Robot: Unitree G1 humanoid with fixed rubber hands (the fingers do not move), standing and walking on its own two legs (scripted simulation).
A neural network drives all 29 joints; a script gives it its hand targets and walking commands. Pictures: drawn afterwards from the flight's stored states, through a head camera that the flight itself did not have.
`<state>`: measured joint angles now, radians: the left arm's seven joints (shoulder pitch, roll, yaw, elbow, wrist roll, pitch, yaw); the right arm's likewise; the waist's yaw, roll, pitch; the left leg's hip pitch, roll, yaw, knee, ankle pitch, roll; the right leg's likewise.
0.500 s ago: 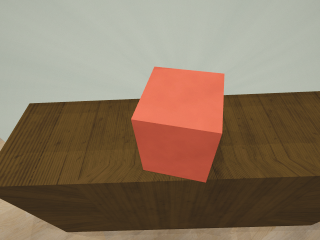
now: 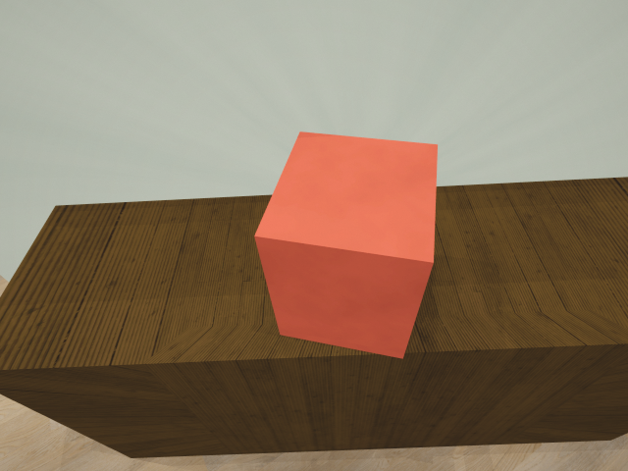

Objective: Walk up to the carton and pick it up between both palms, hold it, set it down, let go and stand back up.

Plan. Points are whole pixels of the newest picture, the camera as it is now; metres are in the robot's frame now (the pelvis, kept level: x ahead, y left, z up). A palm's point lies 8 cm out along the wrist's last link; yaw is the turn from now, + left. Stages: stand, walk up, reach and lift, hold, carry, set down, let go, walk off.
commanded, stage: stand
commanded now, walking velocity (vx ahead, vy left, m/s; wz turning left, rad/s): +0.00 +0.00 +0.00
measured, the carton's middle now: (352, 247) +0.42 -0.01 +0.03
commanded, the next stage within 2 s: none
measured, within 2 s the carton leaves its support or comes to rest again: neither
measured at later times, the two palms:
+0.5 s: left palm out of the picture -0.01 +0.22 -0.14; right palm out of the picture -0.02 -0.22 -0.14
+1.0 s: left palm out of the picture -0.01 +0.22 -0.14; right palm out of the picture -0.02 -0.22 -0.14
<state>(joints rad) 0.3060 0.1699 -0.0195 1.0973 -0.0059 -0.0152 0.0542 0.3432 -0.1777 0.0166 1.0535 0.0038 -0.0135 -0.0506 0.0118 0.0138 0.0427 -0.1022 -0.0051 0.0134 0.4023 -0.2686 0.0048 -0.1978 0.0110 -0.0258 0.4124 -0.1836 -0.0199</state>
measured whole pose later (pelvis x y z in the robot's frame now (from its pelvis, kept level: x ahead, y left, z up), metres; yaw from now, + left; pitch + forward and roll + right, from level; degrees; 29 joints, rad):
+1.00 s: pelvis +0.01 +0.00 +0.00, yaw -1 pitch -2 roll +0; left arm 0.30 0.16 -0.02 1.12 -0.01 -0.02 0.06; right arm 0.34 -0.16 0.01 1.08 0.00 -0.01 -0.06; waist 0.01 0.01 0.05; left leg -0.09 0.00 0.03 0.39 -0.27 0.00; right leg -0.19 0.02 -0.01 0.41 -0.19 -0.02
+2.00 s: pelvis +0.01 +0.00 +0.00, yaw -1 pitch -2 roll +0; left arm 0.31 0.15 -0.02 1.12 -0.01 -0.02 0.06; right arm 0.34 -0.16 0.01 1.09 0.00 -0.01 -0.06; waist 0.01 0.01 0.04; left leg -0.08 0.01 0.04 0.38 -0.28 0.00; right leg -0.19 0.02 0.00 0.40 -0.19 -0.02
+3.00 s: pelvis +0.01 +0.00 +0.00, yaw -2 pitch -1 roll +0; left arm 0.32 0.15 -0.03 1.12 -0.01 -0.02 0.06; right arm 0.34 -0.16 0.01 1.10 0.00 -0.02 -0.05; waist 0.01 0.01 0.04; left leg -0.08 0.01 0.05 0.38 -0.27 0.00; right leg -0.20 0.03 0.01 0.40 -0.18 -0.02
